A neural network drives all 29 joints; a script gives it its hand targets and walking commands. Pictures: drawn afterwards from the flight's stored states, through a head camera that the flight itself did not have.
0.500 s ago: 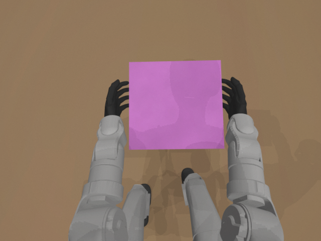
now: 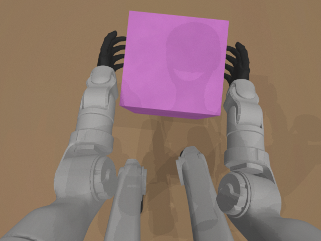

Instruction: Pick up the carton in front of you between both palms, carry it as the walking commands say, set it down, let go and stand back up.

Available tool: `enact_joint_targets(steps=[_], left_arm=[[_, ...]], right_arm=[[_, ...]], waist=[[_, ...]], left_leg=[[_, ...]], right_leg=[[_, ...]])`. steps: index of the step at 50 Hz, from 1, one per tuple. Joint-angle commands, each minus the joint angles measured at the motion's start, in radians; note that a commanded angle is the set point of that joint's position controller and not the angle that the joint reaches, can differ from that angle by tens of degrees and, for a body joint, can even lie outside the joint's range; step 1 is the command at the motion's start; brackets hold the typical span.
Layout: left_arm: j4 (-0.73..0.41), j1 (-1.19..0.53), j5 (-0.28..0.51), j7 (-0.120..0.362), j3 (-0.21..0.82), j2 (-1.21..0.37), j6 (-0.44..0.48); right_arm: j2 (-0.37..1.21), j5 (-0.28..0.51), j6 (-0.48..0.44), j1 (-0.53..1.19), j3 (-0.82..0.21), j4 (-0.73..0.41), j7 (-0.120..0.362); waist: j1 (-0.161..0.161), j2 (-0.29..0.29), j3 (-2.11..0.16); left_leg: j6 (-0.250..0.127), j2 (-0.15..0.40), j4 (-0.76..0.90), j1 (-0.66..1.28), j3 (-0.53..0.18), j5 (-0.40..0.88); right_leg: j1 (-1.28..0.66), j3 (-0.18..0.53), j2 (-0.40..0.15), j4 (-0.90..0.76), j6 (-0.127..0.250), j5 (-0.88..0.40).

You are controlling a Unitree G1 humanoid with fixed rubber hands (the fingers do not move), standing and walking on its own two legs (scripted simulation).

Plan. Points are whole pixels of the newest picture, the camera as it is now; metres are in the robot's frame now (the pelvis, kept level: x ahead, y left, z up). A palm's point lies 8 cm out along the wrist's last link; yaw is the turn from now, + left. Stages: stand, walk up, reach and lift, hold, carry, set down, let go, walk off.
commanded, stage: set down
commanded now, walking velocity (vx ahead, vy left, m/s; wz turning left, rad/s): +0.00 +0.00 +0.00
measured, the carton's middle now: (171, 77) +0.49 -0.08 -0.17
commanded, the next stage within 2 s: none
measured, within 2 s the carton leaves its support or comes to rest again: rests again in 1.34 s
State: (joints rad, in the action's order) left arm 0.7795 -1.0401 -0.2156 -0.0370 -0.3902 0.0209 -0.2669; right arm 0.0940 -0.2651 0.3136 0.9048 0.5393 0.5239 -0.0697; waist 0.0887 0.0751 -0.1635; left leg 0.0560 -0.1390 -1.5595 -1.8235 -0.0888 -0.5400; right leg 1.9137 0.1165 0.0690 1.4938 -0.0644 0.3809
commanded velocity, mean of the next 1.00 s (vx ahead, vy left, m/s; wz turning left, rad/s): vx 0.00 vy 0.00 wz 0.00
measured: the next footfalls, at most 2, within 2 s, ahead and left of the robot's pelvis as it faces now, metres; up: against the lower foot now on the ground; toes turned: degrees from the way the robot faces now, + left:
none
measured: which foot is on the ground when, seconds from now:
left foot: down 0.00-1.00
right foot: down 0.00-1.00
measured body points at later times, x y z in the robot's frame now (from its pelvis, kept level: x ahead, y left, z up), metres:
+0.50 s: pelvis -0.02 +0.02 -0.10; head +0.33 -0.01 +0.18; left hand +0.55 +0.04 -0.25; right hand +0.45 -0.24 -0.25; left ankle +0.07 +0.13 -0.52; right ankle +0.11 -0.13 -0.52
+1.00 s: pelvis -0.01 +0.02 -0.15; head +0.36 +0.00 +0.10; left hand +0.57 +0.04 -0.33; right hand +0.46 -0.24 -0.32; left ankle +0.07 +0.13 -0.52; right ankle +0.11 -0.13 -0.52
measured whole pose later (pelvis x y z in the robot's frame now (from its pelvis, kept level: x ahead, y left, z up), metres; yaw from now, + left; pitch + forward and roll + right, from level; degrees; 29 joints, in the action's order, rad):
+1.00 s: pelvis -0.01 +0.02 -0.15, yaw -1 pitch +45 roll -4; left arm 1.15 -1.56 -0.07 -0.11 -0.05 0.25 -0.23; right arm -0.05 -0.15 0.23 1.24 0.64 0.74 -0.06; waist 0.19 0.05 0.21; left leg 0.05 -0.20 -2.11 -2.25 -0.08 -0.65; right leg 2.30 0.07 0.04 2.00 -0.12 0.49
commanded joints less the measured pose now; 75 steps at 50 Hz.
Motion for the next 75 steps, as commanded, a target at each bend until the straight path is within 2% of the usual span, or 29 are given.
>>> enact_joint_targets(steps=[1,18,33,34,38,42,49,63,75], left_arm=[[0.038,-0.586,0.122,0.228,0.454,-0.915,0.022],[0.146,-0.791,0.143,0.148,0.444,-0.794,0.034],[0.175,-0.950,0.237,0.115,0.540,-0.640,0.063],[0.159,-0.971,0.243,0.115,0.554,-0.634,0.064],[0.130,-0.980,0.268,0.112,0.600,-0.667,0.074],[0.159,-0.948,0.259,0.116,0.587,-0.684,0.083],[0.242,-0.903,0.225,0.126,0.518,-0.640,0.091],[0.263,-0.947,0.236,0.133,0.508,-0.507,0.122],[0.344,-0.849,0.155,0.146,0.427,-0.383,0.110]], right_arm=[[0.850,0.137,-0.016,0.667,-0.559,0.062,0.227],[0.680,0.141,-0.033,0.862,-0.396,0.095,0.242],[0.542,0.223,-0.074,1.016,-0.378,0.084,0.223],[0.541,0.234,-0.079,1.052,-0.385,0.056,0.224],[0.534,0.274,-0.092,1.044,-0.391,0.062,0.225],[0.539,0.256,-0.093,0.989,-0.359,0.137,0.236],[0.490,0.200,-0.104,0.975,-0.302,0.174,0.248],[0.409,0.191,-0.136,0.952,-0.231,0.259,0.242],[0.319,0.163,-0.144,0.913,-0.160,0.323,0.240]], waist=[[0.064,-0.042,-1.016],[0.139,0.062,-0.976],[0.196,0.095,-0.954],[0.206,0.106,-0.953],[0.222,0.184,-0.939],[0.219,0.193,-0.853],[0.213,0.155,-0.712],[0.204,0.158,-0.558],[0.158,0.119,-0.397]], left_leg=[[-0.027,-0.085,0.118,0.195,0.160,0.150],[-0.016,-0.078,-0.096,0.152,0.152,0.171],[-0.023,-0.051,-0.298,0.098,0.146,0.218],[-0.025,-0.046,-0.309,0.114,0.138,0.218],[-0.014,-0.043,-0.343,0.135,0.139,0.306],[-0.022,-0.040,-0.350,0.084,0.125,0.315],[-0.036,-0.045,-0.347,-0.007,0.112,0.257],[-0.051,-0.029,-0.365,-0.062,0.083,0.215],[-0.069,-0.014,-0.376,-0.132,0.069,0.156]], right_leg=[[-0.826,-0.196,0.073,-0.040,-0.012,-0.274],[-0.488,-0.244,0.050,0.197,-0.015,-0.258],[-0.438,-0.258,0.018,0.381,-0.026,-0.327],[-0.397,-0.257,0.015,0.382,-0.024,-0.321],[-0.378,-0.248,0.017,0.410,-0.010,-0.402],[-0.327,-0.237,0.017,0.429,-0.003,-0.394],[-0.246,-0.236,0.013,0.440,-0.001,-0.331],[-0.158,-0.217,0.007,0.473,0.015,-0.275],[-0.082,-0.201,0.004,0.487,0.017,-0.197]])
